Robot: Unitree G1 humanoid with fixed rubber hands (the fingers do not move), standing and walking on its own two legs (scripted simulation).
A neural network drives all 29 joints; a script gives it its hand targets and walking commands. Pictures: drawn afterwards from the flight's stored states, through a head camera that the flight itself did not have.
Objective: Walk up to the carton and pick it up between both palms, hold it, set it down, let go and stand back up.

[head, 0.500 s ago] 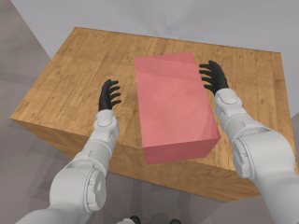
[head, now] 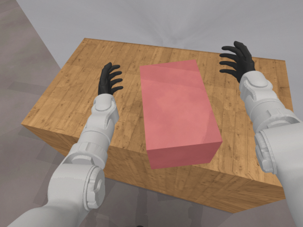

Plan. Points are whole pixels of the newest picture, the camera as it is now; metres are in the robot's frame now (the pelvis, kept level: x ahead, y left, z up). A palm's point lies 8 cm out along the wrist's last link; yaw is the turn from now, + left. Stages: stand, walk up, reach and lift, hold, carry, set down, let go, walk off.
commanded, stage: set down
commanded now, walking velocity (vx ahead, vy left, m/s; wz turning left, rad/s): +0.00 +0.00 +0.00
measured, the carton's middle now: (173, 113) +0.45 +0.03 -0.03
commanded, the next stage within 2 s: none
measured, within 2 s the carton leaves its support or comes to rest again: neither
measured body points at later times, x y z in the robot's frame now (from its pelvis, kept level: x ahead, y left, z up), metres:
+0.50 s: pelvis +0.00 +0.00 +0.01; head +0.05 -0.01 +0.46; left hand +0.39 +0.22 +0.09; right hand +0.49 -0.15 +0.11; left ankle -0.01 +0.14 -0.73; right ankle +0.02 -0.07 -0.73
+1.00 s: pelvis -0.01 +0.00 +0.01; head +0.03 -0.01 +0.46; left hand +0.35 +0.19 +0.06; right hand +0.43 -0.18 +0.06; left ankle -0.01 +0.14 -0.73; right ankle +0.02 -0.07 -0.73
